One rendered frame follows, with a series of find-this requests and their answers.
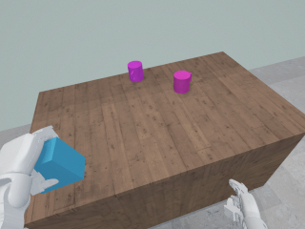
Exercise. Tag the right robot forearm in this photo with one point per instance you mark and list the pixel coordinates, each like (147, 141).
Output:
(252, 222)

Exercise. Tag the left robot forearm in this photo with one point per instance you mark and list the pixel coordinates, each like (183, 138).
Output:
(15, 198)

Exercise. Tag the sponge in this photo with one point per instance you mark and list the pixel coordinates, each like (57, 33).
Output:
(60, 161)

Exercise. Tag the robot left hand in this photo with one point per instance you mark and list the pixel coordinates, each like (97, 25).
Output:
(21, 154)

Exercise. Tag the table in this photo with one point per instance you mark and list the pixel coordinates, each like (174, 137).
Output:
(153, 155)

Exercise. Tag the robot right hand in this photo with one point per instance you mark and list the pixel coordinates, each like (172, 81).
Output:
(244, 206)

